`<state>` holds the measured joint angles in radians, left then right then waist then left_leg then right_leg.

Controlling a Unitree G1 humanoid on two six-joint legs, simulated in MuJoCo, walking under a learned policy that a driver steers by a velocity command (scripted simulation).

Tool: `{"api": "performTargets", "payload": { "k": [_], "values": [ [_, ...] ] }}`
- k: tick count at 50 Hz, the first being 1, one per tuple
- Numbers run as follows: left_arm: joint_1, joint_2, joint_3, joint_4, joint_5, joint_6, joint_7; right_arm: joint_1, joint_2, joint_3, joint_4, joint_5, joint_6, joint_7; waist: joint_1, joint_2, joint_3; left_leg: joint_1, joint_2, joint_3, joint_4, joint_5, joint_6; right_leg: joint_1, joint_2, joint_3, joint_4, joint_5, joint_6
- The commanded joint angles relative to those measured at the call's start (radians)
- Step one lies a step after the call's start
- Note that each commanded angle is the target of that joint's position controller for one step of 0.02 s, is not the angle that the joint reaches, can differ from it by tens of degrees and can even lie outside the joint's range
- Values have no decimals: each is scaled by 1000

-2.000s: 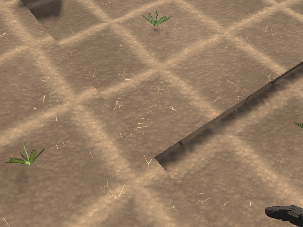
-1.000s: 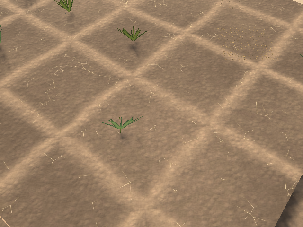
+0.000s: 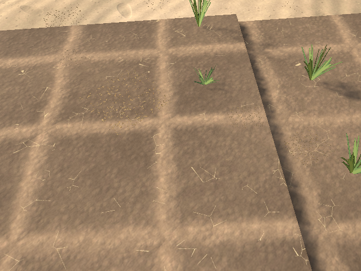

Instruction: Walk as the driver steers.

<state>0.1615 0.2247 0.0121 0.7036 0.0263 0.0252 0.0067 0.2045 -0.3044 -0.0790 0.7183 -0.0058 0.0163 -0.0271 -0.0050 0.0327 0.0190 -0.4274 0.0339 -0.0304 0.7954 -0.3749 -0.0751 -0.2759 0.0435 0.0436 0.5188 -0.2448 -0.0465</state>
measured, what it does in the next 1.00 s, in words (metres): walks ahead: left foot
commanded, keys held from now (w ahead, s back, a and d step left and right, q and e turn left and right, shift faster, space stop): shift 0.46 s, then w+shift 0.54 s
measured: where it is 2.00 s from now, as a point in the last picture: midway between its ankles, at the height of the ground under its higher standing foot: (163, 192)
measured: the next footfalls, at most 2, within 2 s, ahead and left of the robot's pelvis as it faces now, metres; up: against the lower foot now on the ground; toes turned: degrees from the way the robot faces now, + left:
left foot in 0.10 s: +0.04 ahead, +0.16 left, +0.00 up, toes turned -1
left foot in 1.10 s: +0.45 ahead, +0.15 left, +0.00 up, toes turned +5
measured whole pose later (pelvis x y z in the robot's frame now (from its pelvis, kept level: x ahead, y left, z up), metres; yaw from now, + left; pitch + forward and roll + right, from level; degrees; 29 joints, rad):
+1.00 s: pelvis +0.20 +0.03 +0.00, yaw +0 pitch +3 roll +0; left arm 0.55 0.21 0.05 1.06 0.02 -0.10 -0.01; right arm -0.02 -0.26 -0.04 0.71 -0.04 -0.01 0.07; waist 0.11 0.01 -0.02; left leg -0.68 0.07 0.07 0.74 -0.08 0.05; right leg 0.19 0.00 -0.01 0.06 -0.31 -0.01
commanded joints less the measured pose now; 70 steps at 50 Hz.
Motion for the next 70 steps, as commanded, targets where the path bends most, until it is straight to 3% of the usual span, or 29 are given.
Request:
{"api": "performTargets", "payload": {
  "k": [1,3,5,6,7,9,23,25,27,30,34,35,36,37,38,40,45,50,52,54,55,56,57,58,59,62,65,69,70],
  "values": [
    [-66,134,38,-52,-12,-18,3,-36,-21,5,-62,7,-17,3,11,-138,-87,55,19,2,-64,-36,-20,77,-207,183,-113,382,-164],
    [-53,133,38,-35,-21,-10,4,-25,-20,11,-52,14,-20,6,3,-136,-99,123,7,18,-239,41,-15,108,-205,199,-78,404,-161],
    [-11,107,32,-14,-25,-16,6,2,-53,14,-35,-4,-22,7,-3,-92,-110,275,38,-25,-398,353,12,64,-165,194,-66,285,-89],
    [34,109,34,-5,-10,-28,0,5,-123,1,-39,-13,-19,1,40,8,-111,329,93,-61,-344,528,43,11,-113,152,-40,187,-49],
    [36,118,41,2,-17,-32,-3,-7,-135,-9,-16,-6,-18,8,49,89,-102,243,65,-38,-311,376,80,42,-60,77,-59,109,-15],
    [-43,123,44,8,-18,-24,1,-21,-59,11,-17,-14,-25,16,7,28,-71,195,45,-32,-344,264,77,55,-56,62,-32,77,3],
    [-11,102,58,143,-22,-6,29,-14,-30,31,61,-6,-39,1,6,-35,-18,181,17,-15,-364,193,75,70,-62,64,-58,105,22],
    [52,131,73,179,-39,-5,30,37,-65,16,89,11,-30,-3,8,-16,-17,158,-5,-17,-376,-267,115,19,-17,21,-37,-372,-3],
    [10,133,74,150,-56,-41,24,74,-91,9,88,31,-47,-7,-12,25,102,133,88,-171,-464,-518,189,-156,-49,46,-9,-513,-30],
    [-52,81,66,134,-58,-107,0,74,-142,-17,98,40,-82,-6,-7,162,102,177,292,-425,-663,-409,286,-157,-63,-57,159,-109,-18],
    [258,84,80,266,-50,-125,-9,-107,-64,7,20,45,-79,9,150,76,56,-107,100,-122,-442,-230,180,321,-18,-122,-63,-65,-49],
    [435,173,96,295,36,-120,-13,-136,-26,6,17,-36,-62,32,228,-226,-5,-295,-29,31,-49,-188,161,535,-207,197,-289,-370,-90],
    [470,240,111,297,45,-115,-21,-203,11,15,-60,-39,-66,43,224,-383,40,-546,-95,43,158,-162,160,555,-418,638,-417,-587,-189],
    [388,178,93,277,39,-109,-17,-227,-29,5,-55,-47,-65,47,179,-164,99,-598,-14,-62,267,-52,178,499,-429,613,-392,-547,-200],
    [324,158,85,254,27,-111,-16,-191,-23,4,-38,-35,-71,59,127,-93,82,-580,16,-64,290,49,178,467,-388,514,-369,-474,-175],
    [266,145,76,238,13,-120,-12,-129,-30,3,-11,-43,-74,82,66,-94,29,-478,57,-21,283,113,150,402,-330,387,-415,-397,-146],
    [303,115,60,273,-3,-141,-10,-271,-10,22,-62,-36,-45,102,62,-116,123,-406,55,57,97,274,88,272,-250,160,-510,-107,-140],
    [349,150,60,310,-10,-142,-12,-364,-12,34,-104,-27,-40,97,70,-132,155,-205,22,141,-133,299,153,294,-283,24,-548,243,-129],
    [350,177,62,322,-10,-138,-10,-298,-26,25,-91,-32,-42,80,26,-154,95,-48,-46,186,-164,219,197,337,-288,-41,-385,737,-112],
    [323,226,75,327,0,-122,1,58,-82,-8,18,-28,-52,53,-148,-158,-97,354,-120,197,-183,140,232,263,-271,-98,47,1043,-84],
    [296,206,70,311,5,-119,3,276,-145,-33,84,-41,-60,36,-243,-97,-205,668,-13,65,-175,15,247,14,-212,-100,385,790,-74],
    [350,9,29,252,-18,-128,-19,342,-267,-52,109,-65,-71,30,-161,251,-326,876,300,-479,-378,-519,308,-330,-29,-59,794,-127,-48],
    [306,88,49,240,-22,-149,-23,289,-227,-45,107,-37,-71,43,-149,212,-342,790,335,-850,-618,-679,307,-426,13,120,923,-189,-90],
    [204,131,64,206,-24,-149,-23,162,-167,-33,110,-40,-74,44,-83,126,-125,646,309,-686,-603,-546,290,-519,-61,76,949,-77,-102],
    [163,123,58,199,-17,-151,-27,109,-99,-19,108,-33,-85,49,-60,1,-57,496,278,-514,-586,-328,294,-480,-118,48,888,18,-99],
    [180,44,39,194,21,-112,-49,77,-6,12,149,-24,-107,47,45,29,0,229,178,-289,-645,-166,263,-337,-178,42,770,44,-61],
    [6,41,26,110,30,-94,-58,161,-7,19,188,0,-126,39,37,-19,126,169,145,-240,-727,21,313,-467,-211,-17,646,111,-2],
    [-157,8,-8,37,17,-117,-60,218,-32,21,207,7,-129,37,10,-27,142,103,29,-36,-636,815,269,-238,-85,-133,182,319,48],
    [-257,48,11,-1,-45,-150,-40,253,-79,9,190,42,-127,18,-39,-37,94,172,48,-86,-610,762,249,-232,-46,-78,103,356,55]
  ]
}}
